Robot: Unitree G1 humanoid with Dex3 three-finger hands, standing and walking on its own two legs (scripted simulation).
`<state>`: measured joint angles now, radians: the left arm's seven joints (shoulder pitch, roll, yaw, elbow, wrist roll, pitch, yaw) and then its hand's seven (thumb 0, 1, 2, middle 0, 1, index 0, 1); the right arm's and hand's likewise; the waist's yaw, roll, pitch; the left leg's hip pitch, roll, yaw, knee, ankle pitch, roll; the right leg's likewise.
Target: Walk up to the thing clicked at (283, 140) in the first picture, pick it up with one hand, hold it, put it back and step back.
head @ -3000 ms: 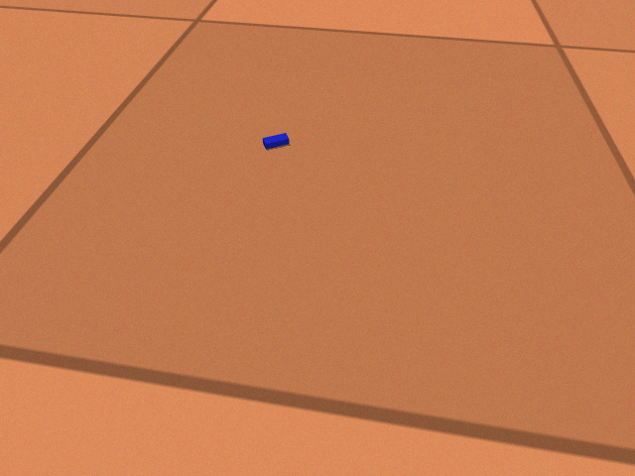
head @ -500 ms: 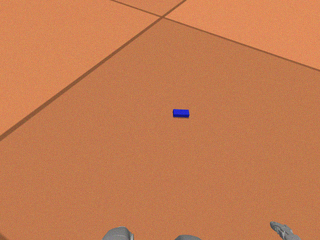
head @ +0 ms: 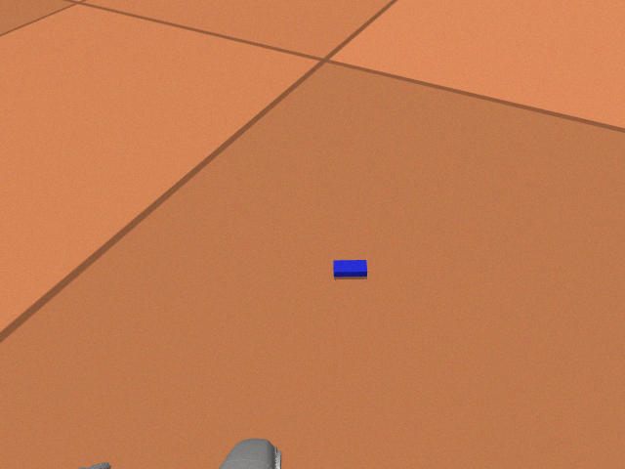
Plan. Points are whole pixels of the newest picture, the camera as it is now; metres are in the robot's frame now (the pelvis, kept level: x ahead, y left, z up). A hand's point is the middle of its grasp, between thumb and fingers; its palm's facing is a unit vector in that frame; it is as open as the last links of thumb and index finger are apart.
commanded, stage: walk up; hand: left
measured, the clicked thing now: (350, 268) +0.91 -0.06 -0.75
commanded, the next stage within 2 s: none
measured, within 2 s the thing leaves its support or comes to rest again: neither
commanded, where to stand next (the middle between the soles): +0.56 -0.24 m, yaw +6 degrees
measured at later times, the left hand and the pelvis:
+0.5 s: hand (213, 412) +0.22 +0.19 -0.16, palm faces +0.00 -0.96 -0.29, open 7.4 cm; pelvis +0.18 -0.07 -0.01, yaw +2 degrees
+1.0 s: hand (303, 325) +0.35 +0.05 -0.12, palm faces +0.06 -0.91 -0.40, open 7.4 cm; pelvis +0.34 -0.23 +0.00, yaw +3 degrees
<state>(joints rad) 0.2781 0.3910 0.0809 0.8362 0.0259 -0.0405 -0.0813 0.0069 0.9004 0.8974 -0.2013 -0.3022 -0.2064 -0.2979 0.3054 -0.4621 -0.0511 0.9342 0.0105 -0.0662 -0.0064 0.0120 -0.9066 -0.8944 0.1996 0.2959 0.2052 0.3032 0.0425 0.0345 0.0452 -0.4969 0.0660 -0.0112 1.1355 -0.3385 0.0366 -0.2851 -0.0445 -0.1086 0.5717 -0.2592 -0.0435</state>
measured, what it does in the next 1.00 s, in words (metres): walks ahead: left foot, then right foot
